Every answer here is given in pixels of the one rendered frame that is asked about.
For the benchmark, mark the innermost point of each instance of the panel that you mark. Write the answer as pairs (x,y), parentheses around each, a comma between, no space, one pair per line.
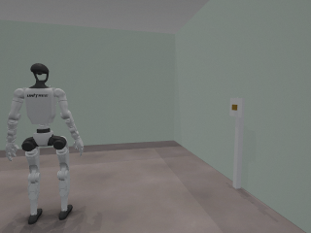
(238,138)

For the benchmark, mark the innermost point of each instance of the robot right hand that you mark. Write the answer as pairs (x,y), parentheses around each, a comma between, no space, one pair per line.
(79,144)

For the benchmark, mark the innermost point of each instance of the robot left upper arm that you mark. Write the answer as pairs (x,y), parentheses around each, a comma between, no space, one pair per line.
(16,104)

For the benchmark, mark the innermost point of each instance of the robot left thigh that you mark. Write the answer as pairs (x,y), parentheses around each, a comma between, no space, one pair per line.
(32,155)

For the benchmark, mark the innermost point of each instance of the left robot forearm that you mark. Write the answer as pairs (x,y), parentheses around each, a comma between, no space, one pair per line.
(11,130)

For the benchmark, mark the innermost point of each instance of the robot right upper arm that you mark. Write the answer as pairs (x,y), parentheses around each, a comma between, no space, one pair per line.
(62,102)

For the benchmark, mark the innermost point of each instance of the button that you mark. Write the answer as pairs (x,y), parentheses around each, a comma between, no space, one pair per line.
(234,107)

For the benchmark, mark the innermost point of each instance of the robot right foot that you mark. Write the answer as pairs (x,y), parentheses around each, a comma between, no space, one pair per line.
(63,214)

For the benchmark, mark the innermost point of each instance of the robot left hand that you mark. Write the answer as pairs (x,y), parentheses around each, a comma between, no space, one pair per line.
(11,149)

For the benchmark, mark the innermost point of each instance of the right robot forearm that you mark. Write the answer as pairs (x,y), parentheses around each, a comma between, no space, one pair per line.
(72,127)

